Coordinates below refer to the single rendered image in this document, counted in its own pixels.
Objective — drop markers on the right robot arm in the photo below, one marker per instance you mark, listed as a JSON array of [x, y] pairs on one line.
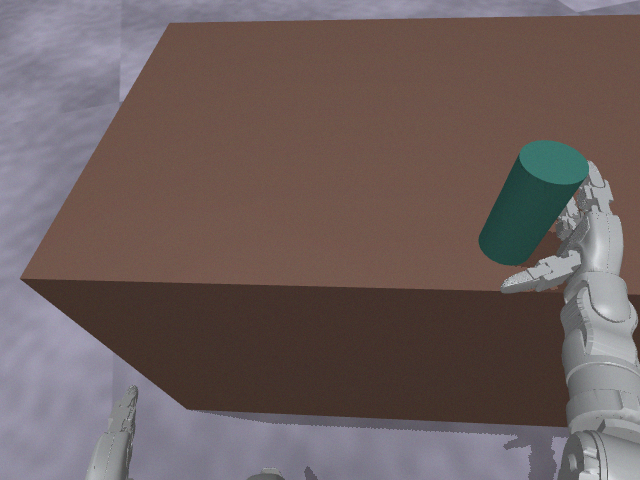
[[602, 373]]

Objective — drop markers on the left robot hand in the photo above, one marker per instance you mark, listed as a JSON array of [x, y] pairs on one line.
[[112, 452]]

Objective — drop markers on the right robot hand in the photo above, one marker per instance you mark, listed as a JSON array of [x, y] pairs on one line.
[[591, 242]]

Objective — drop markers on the can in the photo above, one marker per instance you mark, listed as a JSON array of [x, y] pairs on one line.
[[543, 179]]

